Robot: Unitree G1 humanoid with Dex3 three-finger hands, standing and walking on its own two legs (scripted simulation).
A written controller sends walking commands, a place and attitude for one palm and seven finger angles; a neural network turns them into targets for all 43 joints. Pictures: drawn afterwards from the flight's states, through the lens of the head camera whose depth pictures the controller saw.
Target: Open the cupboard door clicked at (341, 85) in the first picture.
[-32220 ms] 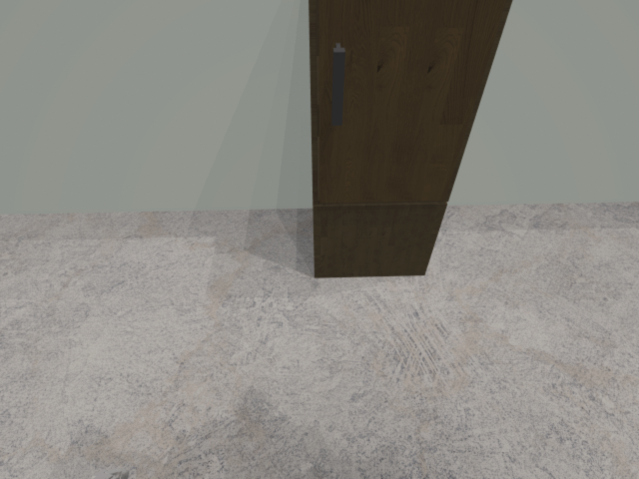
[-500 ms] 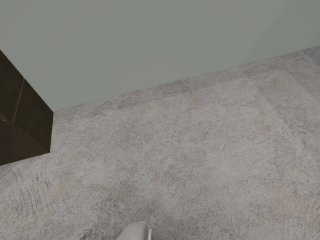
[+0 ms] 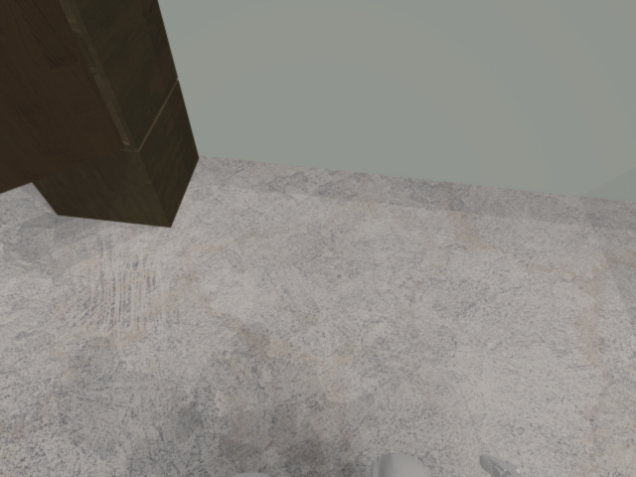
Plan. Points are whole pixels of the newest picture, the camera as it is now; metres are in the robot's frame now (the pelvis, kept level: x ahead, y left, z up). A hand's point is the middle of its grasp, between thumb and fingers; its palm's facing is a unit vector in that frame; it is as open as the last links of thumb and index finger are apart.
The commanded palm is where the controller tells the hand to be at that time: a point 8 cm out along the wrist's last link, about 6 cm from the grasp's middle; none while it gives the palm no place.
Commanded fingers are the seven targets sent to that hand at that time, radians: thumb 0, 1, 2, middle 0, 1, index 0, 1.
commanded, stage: turn to face it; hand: left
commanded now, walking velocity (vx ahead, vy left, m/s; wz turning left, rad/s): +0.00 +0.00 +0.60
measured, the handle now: out of the picture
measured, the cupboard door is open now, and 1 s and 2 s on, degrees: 42 42 42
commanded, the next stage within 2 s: take the last steps up to it in 1.10 s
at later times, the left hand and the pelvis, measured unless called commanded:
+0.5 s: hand out of the picture +0.04 +0.14 -0.14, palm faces +0.30 -0.92 -0.25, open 7.4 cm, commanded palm none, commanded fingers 0.00 0.90 0.90 -0.20 -0.30 -0.20 -0.30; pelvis +0.00 -0.06 +0.01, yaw +19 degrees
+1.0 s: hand out of the picture -0.08 +0.18 -0.16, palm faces +0.56 -0.79 -0.25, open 7.4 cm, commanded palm none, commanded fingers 0.00 0.90 0.90 -0.20 -0.30 -0.20 -0.30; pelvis -0.01 -0.02 +0.01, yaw +31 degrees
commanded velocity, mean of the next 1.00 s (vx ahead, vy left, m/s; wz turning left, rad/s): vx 0.00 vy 0.00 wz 0.47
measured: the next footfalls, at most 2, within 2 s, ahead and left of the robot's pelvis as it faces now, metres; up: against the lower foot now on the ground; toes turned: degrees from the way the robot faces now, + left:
right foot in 0.28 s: +0.05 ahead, -0.16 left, +0.00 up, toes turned +7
left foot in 0.72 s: -0.03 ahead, +0.09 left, +0.00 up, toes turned +32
